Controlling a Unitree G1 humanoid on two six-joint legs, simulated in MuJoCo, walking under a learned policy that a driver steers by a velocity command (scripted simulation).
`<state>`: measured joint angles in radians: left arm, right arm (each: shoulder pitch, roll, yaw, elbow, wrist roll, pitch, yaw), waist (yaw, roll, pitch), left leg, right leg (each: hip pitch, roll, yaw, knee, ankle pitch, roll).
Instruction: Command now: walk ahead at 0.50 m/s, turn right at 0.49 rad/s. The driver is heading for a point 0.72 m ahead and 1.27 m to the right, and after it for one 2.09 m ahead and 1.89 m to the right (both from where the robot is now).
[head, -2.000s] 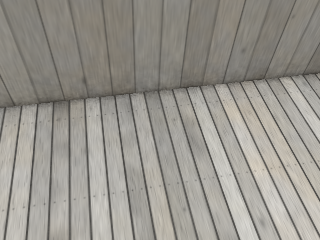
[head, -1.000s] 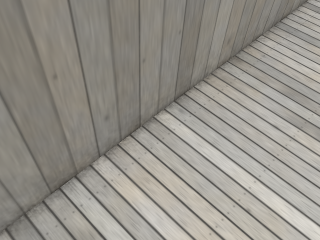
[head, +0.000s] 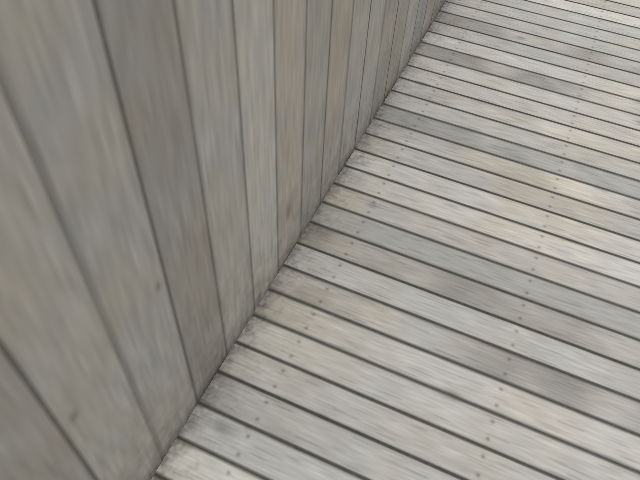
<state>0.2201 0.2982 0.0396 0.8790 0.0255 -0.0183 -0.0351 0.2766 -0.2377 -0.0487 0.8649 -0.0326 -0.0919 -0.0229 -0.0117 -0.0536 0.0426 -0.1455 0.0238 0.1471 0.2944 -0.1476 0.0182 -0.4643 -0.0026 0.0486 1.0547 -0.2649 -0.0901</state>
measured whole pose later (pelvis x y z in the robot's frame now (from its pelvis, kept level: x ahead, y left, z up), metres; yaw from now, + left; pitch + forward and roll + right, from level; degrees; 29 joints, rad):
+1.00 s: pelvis +0.54 -0.22 -0.02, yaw -35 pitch +1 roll +1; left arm 0.39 0.29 0.06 0.93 0.03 -0.05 0.01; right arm 0.12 -0.28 -0.04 0.78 -0.02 -0.05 -0.02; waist 0.07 -0.02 0.06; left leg -0.35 -0.04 0.04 0.52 -0.18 0.04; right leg -0.22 0.13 0.12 1.09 -0.39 -0.09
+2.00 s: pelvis +0.89 -0.71 -0.02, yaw -71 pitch +1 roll +0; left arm 0.38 0.32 0.06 0.95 0.02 -0.04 0.01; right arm 0.09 -0.29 -0.01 0.73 -0.03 -0.06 -0.01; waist 0.09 -0.02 0.06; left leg -0.41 -0.02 0.04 0.56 -0.16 0.04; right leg -0.17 0.17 0.14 1.02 -0.44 -0.10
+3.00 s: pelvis +1.04 -1.22 -0.03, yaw -59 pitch +0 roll +0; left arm 0.31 0.24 0.04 0.92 0.02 -0.06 0.00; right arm 0.13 -0.27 -0.07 0.78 -0.03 -0.01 0.03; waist 0.02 0.00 0.06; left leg -0.43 -0.07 0.10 0.65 -0.23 0.14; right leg -0.21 -0.07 -0.10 1.15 -0.43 0.01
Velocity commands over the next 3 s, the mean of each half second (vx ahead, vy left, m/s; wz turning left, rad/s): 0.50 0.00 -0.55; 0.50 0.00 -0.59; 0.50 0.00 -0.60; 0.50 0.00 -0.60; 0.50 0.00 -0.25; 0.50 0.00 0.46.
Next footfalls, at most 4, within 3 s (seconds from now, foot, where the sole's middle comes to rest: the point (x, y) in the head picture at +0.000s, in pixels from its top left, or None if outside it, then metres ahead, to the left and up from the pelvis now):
0.28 right None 0.30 -0.17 -0.79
0.88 left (400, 396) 0.67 -0.19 -0.79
1.40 right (553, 371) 0.74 -0.56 -0.79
1.92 left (611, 273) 1.03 -0.79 -0.79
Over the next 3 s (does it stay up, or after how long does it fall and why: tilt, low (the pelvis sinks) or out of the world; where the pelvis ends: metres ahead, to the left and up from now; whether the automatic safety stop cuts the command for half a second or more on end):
stays up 1.04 -1.22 -0.03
